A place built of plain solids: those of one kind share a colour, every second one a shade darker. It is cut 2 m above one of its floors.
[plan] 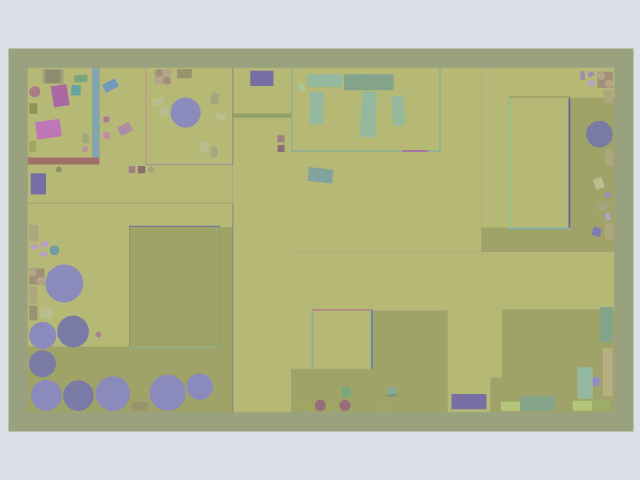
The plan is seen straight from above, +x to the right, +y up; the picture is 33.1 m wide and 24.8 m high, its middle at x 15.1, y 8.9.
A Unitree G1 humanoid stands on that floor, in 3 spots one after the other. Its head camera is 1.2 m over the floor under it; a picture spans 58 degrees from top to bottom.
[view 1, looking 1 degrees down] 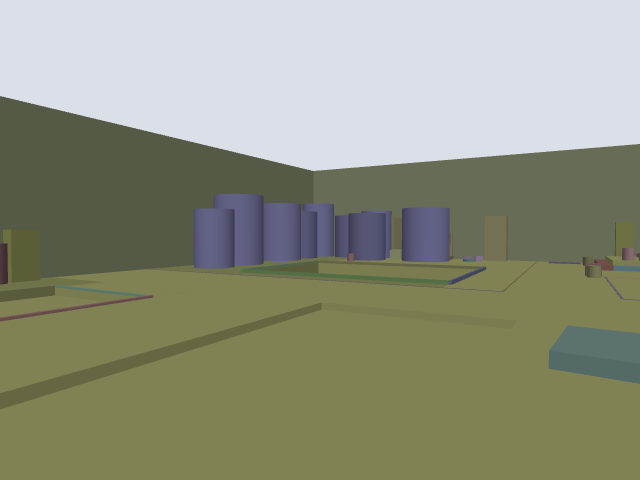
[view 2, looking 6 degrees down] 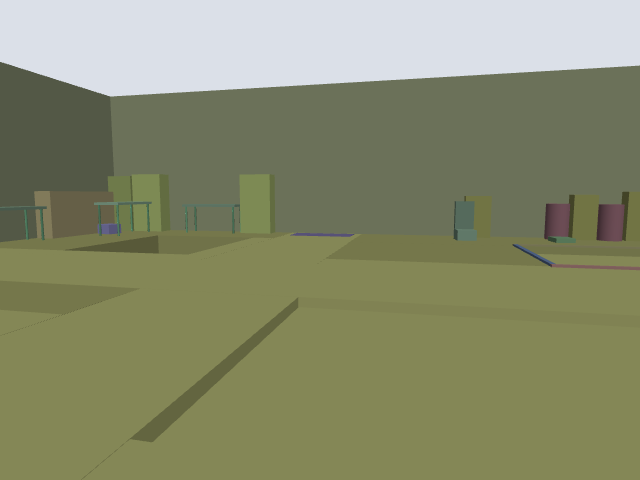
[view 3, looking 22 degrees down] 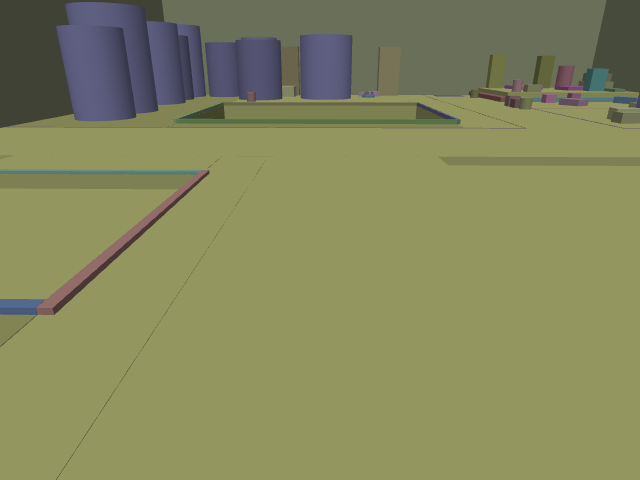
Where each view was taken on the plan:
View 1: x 20.02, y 11.97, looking -150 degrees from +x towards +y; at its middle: vat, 21.26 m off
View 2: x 19.98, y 13.11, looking -77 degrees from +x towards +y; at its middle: floor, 11.48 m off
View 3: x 19.74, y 6.74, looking -179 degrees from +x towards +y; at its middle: floor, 3.20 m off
